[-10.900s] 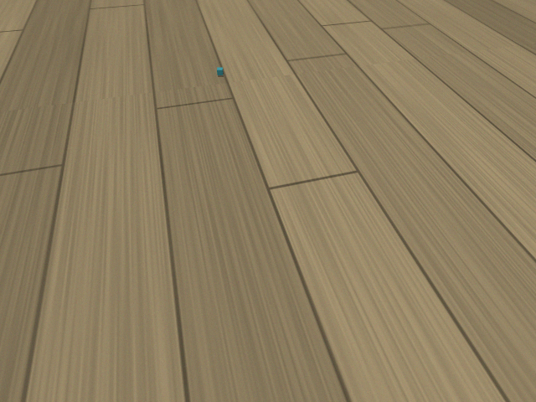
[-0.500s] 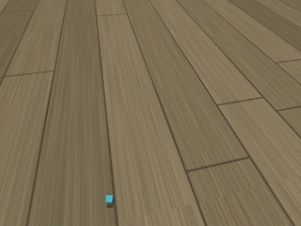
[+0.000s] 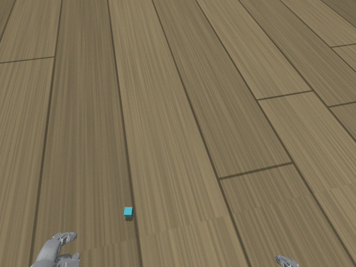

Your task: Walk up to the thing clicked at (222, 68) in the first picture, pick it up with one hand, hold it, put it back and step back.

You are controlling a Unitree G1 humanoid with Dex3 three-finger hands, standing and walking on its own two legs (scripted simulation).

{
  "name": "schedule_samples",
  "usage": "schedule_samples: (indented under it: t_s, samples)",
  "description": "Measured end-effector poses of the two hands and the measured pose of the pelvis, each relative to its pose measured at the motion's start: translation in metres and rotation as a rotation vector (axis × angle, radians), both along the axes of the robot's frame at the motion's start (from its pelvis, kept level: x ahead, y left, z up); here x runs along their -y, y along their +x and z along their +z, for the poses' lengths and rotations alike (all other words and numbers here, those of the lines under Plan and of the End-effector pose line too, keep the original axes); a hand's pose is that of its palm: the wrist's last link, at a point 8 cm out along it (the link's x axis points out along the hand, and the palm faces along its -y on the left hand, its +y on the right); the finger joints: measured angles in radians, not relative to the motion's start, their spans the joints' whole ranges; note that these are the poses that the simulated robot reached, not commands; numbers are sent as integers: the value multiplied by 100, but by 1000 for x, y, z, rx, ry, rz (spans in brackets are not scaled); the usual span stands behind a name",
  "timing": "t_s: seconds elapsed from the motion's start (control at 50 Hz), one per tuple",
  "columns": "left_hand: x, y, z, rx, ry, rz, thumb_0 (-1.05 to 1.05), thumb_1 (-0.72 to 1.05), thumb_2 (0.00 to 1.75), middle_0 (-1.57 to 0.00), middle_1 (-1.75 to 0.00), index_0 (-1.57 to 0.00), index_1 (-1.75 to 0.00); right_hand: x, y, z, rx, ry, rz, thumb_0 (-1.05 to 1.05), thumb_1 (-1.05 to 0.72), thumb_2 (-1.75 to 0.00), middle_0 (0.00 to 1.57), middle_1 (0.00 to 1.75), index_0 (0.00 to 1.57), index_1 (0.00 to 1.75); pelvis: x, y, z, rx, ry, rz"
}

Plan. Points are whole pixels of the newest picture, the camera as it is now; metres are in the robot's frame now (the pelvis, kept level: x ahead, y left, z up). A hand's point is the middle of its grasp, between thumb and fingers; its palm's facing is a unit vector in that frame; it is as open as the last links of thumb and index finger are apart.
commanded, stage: rise first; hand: left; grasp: from above
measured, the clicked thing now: (128, 211) +0.43 +0.24 -0.75
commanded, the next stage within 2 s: none
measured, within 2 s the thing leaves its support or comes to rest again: neither
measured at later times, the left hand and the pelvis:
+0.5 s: hand out of the picture +0.14 +0.26 -0.23, palm faces -0.19 -0.86 -0.48, open 13.8 cm; pelvis +0.00 +0.02 -0.09, yaw -1 degrees
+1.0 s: hand (91, 245) +0.22 +0.30 -0.41, palm faces -0.44 -0.47 -0.77, open 13.9 cm; pelvis -0.05 +0.02 -0.27, yaw -1 degrees
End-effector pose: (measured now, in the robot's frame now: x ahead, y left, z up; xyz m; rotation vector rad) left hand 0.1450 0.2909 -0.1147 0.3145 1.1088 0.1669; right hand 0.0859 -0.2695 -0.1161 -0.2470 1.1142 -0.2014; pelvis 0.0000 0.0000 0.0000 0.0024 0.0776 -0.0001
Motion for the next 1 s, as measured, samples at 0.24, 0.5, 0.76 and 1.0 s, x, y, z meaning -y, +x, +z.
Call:
schedule_samples:
  t_s: [0.24,0.5,0.76,1.0]
  samples:
    - [-8,5,-28,-32,86,-89,0,-15,89,-22,-88,-22,-89,-26,14,-22,96,38,-12,0,-91,-91,20,30,20,30,-13,2,-32,-113,-7,-11]
    - [-12,-3,-74,8,164,-193,0,-49,97,-17,-97,-15,-100,-38,69,-58,248,5,78,1,-90,-91,20,30,20,30,-20,0,-87,-235,-21,-6]
    - [-26,13,-142,-10,298,-377,0,-50,97,-16,-99,-14,-101,-40,91,-117,325,1,168,0,-88,-90,20,30,20,30,-18,-17,-153,-376,-31,5]
    - [-26,86,-246,163,524,-683,0,-51,98,-13,-100,-13,-101,-18,53,-260,182,-5,155,0,-88,-90,20,30,20,30,-16,-53,-268,-505,-34,-5]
